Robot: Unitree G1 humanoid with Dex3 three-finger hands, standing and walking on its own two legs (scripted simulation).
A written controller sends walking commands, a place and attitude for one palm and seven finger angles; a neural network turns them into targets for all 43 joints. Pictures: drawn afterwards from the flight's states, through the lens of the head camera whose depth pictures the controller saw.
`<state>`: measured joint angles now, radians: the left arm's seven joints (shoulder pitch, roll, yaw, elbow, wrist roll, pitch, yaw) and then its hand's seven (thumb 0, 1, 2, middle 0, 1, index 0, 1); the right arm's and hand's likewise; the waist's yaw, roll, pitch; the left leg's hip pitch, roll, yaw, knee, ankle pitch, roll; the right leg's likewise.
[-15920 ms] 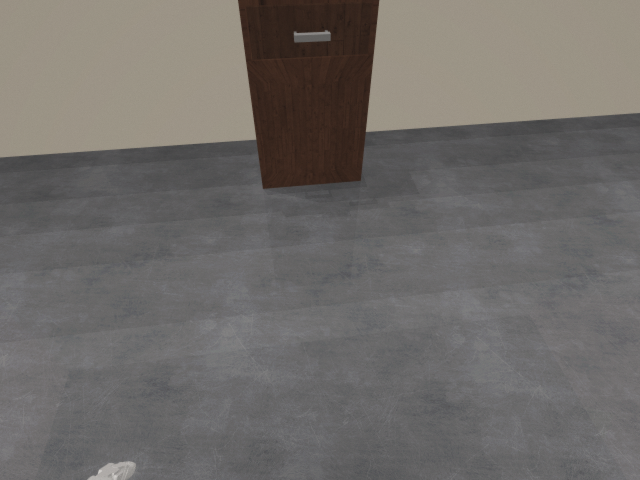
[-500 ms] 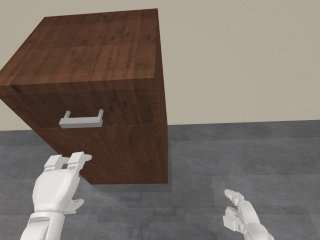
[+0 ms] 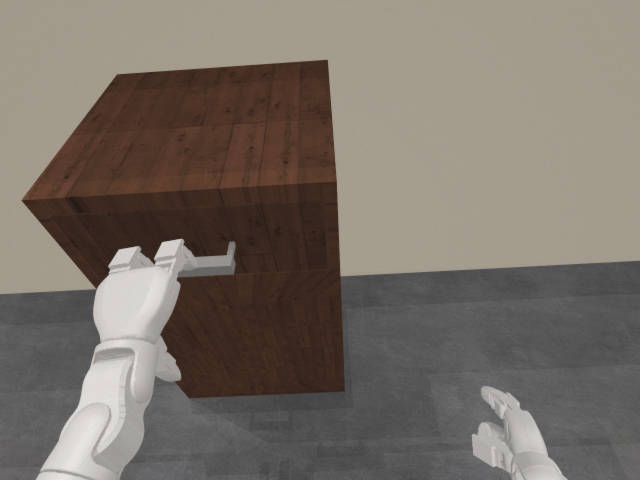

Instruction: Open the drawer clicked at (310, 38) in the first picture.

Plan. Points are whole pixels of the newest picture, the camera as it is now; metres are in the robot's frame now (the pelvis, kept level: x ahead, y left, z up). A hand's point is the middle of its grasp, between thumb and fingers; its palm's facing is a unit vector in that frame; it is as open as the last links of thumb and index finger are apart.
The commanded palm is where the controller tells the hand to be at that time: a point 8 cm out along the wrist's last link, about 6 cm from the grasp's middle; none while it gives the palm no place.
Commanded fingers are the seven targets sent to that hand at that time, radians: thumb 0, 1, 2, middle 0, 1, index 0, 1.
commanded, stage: raise the hand with hooked fingers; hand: left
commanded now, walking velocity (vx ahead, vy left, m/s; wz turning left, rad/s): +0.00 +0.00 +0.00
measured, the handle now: (197, 257) +0.46 +0.28 -0.04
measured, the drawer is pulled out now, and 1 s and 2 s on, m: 0.00 0.00 0.00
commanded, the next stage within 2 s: move the hooked fingers above the handle in 0.52 s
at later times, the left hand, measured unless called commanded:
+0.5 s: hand (100, 313) +0.28 +0.31 +0.08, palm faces +0.07 -0.09 -0.99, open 13.8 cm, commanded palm +0.26 +0.31 +0.14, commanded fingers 0.00 -0.50 0.30 -0.30 -1.20 -0.30 -1.20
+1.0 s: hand (114, 289) +0.32 +0.31 +0.07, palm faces +0.08 -0.08 -0.99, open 13.8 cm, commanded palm +0.30 +0.31 +0.12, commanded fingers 0.00 -0.50 0.30 -0.30 -1.20 -0.30 -1.20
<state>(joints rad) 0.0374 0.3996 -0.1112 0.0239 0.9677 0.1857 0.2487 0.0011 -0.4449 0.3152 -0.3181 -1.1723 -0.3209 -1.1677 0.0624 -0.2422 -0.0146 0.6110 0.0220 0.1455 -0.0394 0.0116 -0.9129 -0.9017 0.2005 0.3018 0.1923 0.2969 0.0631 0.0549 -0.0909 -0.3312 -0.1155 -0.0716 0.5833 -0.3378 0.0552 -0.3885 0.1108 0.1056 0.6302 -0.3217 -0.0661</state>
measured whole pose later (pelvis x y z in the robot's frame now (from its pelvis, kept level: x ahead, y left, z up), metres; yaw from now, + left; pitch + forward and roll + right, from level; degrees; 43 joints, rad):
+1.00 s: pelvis -0.01 +0.06 +0.01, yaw +2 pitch +5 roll -2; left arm -0.20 0.45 -0.09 0.20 0.99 0.03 0.16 0.00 -0.49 0.30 -0.32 -1.20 -0.32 -1.20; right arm 0.16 -0.24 -0.01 0.62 0.01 0.13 0.00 0.01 -0.91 -0.90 0.20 0.30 0.20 0.30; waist 0.08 0.05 -0.04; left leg -0.33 -0.16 -0.09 0.54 -0.29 0.11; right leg -0.34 0.05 0.08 0.52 -0.28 -0.01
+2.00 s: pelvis +0.01 +0.01 -0.01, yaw +1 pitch +14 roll -1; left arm -0.49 0.49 -0.04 0.75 1.02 -0.05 0.22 0.00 -0.48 0.30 -0.32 -1.20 -0.32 -1.20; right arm 0.26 -0.26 -0.05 0.64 0.03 0.14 -0.05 0.01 -0.91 -0.90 0.20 0.30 0.20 0.30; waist 0.00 0.04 -0.13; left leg -0.54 -0.11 -0.08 0.68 -0.37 0.07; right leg -0.56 0.11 0.07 0.66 -0.33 -0.05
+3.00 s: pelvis +0.00 +0.03 -0.01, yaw -1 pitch +13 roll -1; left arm -0.58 0.44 -0.02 0.88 1.05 0.02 0.31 0.00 -0.48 0.30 -0.35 -1.23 -0.34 -1.22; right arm 0.26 -0.22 -0.01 0.65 0.03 0.18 -0.03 0.01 -0.91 -0.90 0.21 0.30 0.20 0.30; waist -0.02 0.05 -0.14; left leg -0.53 -0.11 -0.04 0.67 -0.36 0.09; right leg -0.57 0.11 0.10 0.65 -0.31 -0.03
